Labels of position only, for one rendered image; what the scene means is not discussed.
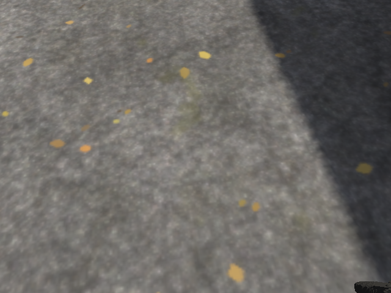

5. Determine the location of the robot right hand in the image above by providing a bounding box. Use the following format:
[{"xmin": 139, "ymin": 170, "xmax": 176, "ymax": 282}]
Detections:
[{"xmin": 354, "ymin": 281, "xmax": 391, "ymax": 293}]

